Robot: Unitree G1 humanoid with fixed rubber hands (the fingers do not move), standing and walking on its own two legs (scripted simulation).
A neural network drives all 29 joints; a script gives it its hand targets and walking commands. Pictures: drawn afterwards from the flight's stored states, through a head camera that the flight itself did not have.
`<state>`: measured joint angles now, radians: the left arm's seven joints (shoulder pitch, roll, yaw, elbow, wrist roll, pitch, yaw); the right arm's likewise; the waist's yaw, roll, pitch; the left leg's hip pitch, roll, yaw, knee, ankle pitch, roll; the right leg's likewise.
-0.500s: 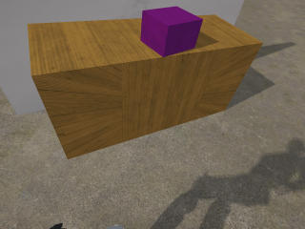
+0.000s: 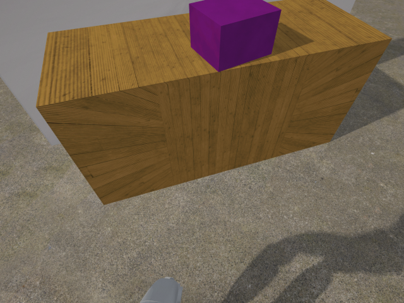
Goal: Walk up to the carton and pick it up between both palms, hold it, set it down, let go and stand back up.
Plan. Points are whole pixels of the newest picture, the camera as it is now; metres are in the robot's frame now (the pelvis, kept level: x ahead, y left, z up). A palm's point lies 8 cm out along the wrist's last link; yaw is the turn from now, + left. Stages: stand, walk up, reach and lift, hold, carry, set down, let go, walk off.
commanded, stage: walk up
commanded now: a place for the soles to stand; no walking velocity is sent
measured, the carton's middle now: (232, 30) +1.06 -0.08 +0.03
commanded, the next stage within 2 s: none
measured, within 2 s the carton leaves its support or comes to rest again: neither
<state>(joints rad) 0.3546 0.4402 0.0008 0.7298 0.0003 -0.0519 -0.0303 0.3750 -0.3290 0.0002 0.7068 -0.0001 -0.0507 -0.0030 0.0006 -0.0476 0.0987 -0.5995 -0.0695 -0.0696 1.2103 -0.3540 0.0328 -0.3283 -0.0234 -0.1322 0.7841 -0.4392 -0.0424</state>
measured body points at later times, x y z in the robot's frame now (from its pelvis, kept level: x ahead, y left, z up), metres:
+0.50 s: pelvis +0.09 -0.03 -0.01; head +0.11 -0.01 +0.43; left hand +0.15 +0.29 -0.13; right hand +0.20 -0.31 -0.11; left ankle +0.13 +0.13 -0.71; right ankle +0.10 -0.15 -0.67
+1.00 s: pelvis +0.19 -0.07 -0.02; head +0.25 -0.06 +0.43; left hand +0.17 +0.24 -0.13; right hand +0.34 -0.34 -0.13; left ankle +0.23 +0.08 -0.71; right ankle +0.16 -0.18 -0.71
